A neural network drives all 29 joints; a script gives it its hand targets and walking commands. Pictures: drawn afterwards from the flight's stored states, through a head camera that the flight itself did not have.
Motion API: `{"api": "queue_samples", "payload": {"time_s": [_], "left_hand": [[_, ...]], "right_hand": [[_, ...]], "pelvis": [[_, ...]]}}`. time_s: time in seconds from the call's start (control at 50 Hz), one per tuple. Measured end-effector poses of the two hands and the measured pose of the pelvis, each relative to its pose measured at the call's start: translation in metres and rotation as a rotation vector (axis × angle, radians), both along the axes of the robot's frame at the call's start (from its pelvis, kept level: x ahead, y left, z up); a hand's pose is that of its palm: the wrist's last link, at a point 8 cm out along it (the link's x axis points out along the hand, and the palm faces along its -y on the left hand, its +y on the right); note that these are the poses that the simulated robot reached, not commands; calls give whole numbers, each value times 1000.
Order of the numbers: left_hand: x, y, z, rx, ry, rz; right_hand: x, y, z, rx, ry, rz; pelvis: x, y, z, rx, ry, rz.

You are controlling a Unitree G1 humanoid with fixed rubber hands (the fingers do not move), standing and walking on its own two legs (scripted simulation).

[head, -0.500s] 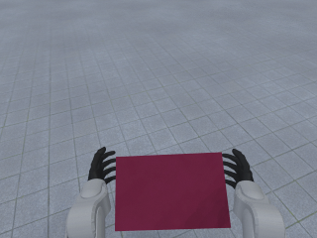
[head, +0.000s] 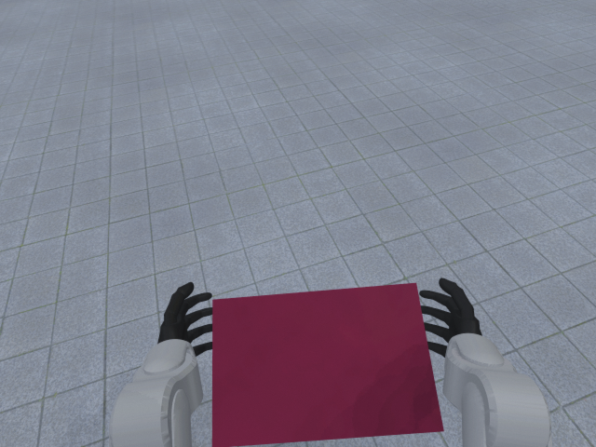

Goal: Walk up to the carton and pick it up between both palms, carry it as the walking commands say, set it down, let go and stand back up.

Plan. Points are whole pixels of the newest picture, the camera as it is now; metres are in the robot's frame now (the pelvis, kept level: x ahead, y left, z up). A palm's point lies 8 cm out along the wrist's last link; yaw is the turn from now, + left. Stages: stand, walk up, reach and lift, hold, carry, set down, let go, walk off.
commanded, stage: carry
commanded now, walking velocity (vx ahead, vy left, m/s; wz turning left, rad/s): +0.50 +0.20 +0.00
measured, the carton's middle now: (319, 358) +0.27 +0.01 -0.03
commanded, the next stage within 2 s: none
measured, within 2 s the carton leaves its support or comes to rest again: neither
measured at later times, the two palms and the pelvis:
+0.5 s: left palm (178, 167) +0.57 +0.25 +0.09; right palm (364, 179) +0.54 -0.07 +0.08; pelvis +0.31 +0.10 -0.02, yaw -1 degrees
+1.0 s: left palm (170, 91) +0.91 +0.37 +0.06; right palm (300, 93) +0.88 +0.04 +0.06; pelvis +0.64 +0.22 -0.02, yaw -4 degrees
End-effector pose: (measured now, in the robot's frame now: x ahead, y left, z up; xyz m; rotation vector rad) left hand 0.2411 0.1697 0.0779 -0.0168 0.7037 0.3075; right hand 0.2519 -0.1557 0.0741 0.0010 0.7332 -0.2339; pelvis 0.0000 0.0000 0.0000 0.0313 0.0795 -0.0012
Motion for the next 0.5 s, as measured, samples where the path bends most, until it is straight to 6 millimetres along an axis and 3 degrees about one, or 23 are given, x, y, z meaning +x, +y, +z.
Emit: {"api": "queue_samples", "payload": {"time_s": [0.1,0.22,0.3,0.38,0.5], "left_hand": [[59,30,6,10,-43,-5],[155,67,-15,-5,-78,-48],[199,76,-23,-30,21,-64],[245,79,-12,-21,26,-90],[324,80,9,19,-80,-97]], "right_hand": [[57,30,2,10,-44,-7],[133,67,-15,-16,-78,-49],[171,76,-19,-29,21,-67],[210,80,-10,-19,27,-88],[290,81,2,1,-81,-90]], "pelvis": [[59,32,-6,9,-11,-2],[137,78,-38,14,-19,-30],[178,91,-24,15,-7,-48],[225,100,-11,-1,10,-48],[307,102,-19,-9,-6,-14]]}}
